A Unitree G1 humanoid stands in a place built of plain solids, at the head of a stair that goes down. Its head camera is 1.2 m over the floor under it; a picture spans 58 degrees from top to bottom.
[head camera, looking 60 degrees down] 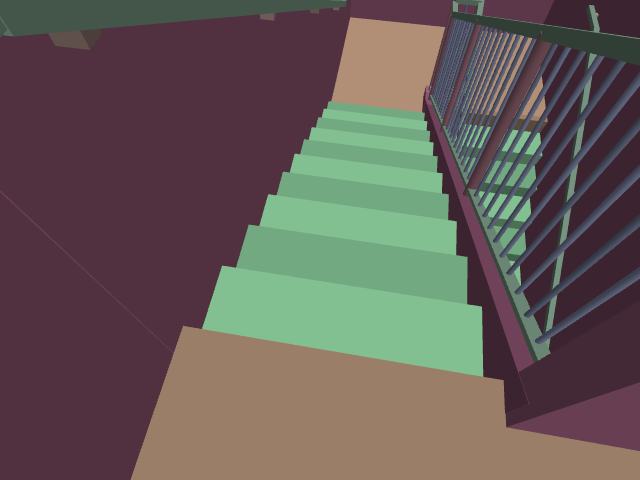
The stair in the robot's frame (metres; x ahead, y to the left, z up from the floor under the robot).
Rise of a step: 0.17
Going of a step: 0.28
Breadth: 0.90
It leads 10 degrees to the right of straight ahead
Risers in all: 11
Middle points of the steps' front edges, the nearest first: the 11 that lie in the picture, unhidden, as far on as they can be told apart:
0.33 -0.05 0.00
0.61 -0.10 -0.17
0.88 -0.15 -0.33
1.16 -0.19 -0.50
1.44 -0.24 -0.67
1.71 -0.29 -0.84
1.99 -0.34 -1.00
2.26 -0.38 -1.17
2.54 -0.43 -1.34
2.82 -0.48 -1.51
3.09 -0.52 -1.68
